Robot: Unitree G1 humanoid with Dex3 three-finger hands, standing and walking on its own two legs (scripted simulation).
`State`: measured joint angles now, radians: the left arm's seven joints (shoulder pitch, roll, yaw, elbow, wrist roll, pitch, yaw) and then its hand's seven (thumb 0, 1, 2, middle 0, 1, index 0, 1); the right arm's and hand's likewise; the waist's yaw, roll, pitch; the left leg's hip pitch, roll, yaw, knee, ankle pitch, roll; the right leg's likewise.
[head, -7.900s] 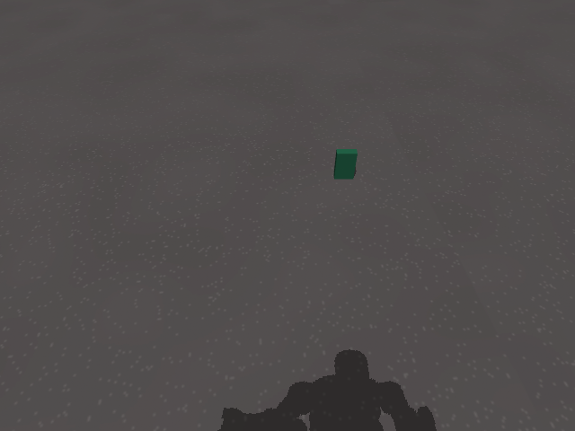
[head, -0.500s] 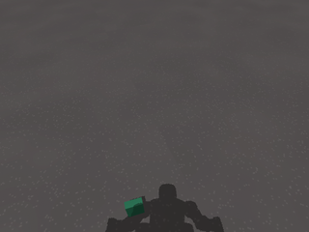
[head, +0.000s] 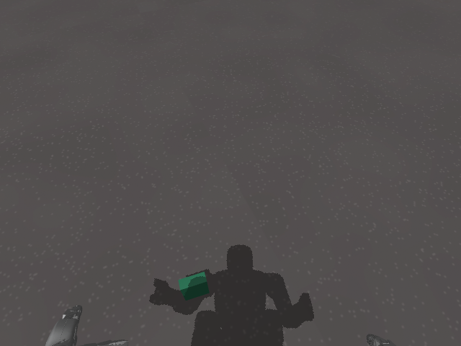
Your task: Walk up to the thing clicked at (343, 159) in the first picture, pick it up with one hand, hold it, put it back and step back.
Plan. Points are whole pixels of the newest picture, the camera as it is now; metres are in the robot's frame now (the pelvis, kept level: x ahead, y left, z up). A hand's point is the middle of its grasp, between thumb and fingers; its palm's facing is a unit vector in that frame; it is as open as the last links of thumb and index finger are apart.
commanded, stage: go down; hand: left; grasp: from the side
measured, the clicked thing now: (194, 286) +0.40 +0.14 -0.68
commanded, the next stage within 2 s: none
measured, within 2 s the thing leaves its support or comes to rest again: neither
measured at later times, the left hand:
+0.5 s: hand out of the picture +0.14 +0.27 -0.17, palm faces +0.07 -0.94 -0.33, open 17.3 cm
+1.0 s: hand (97, 343) +0.18 +0.29 -0.23, palm faces +0.11 -0.96 -0.26, open 17.1 cm
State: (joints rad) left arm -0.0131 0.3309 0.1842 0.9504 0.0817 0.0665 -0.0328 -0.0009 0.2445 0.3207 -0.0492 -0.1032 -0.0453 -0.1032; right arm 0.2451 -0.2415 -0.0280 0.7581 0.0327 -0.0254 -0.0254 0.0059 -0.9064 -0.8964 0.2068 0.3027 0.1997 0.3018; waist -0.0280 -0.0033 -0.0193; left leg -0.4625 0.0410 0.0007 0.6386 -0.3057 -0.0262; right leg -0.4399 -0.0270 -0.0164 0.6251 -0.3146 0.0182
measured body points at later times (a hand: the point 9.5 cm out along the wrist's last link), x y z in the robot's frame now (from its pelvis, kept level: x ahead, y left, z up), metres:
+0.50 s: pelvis +0.00 +0.01 -0.05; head +0.08 +0.02 +0.39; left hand +0.14 +0.32 -0.15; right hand +0.17 -0.24 -0.14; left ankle +0.01 +0.13 -0.72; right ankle +0.00 -0.13 -0.72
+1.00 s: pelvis -0.02 +0.01 -0.12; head +0.10 +0.03 +0.31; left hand +0.17 +0.34 -0.21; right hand +0.16 -0.25 -0.20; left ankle +0.01 +0.13 -0.72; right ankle +0.00 -0.13 -0.72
